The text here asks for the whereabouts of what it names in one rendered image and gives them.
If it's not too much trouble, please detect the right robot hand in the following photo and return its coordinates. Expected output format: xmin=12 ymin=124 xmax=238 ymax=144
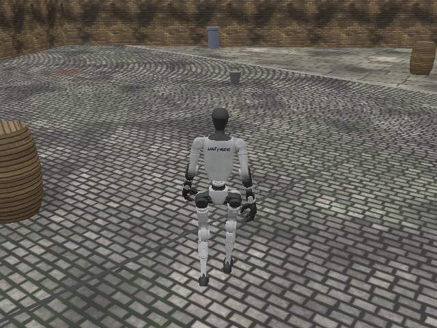
xmin=240 ymin=202 xmax=257 ymax=222

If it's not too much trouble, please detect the left robot foot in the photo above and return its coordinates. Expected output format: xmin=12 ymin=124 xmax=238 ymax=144
xmin=199 ymin=274 xmax=209 ymax=286

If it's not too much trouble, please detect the left robot upper arm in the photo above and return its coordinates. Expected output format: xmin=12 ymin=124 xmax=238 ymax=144
xmin=188 ymin=137 xmax=206 ymax=174

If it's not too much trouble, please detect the left robot forearm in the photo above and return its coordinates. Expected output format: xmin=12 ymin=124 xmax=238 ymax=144
xmin=183 ymin=163 xmax=195 ymax=190

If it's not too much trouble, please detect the left robot thigh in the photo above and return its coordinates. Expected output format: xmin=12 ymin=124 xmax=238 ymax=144
xmin=195 ymin=191 xmax=210 ymax=241

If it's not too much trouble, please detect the left robot hand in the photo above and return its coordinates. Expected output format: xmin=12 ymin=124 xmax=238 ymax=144
xmin=182 ymin=187 xmax=198 ymax=201

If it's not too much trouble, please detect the right robot upper arm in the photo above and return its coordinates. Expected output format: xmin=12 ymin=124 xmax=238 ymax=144
xmin=234 ymin=138 xmax=249 ymax=177

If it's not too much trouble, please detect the right robot forearm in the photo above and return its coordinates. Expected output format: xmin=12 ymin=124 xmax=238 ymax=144
xmin=242 ymin=167 xmax=255 ymax=204

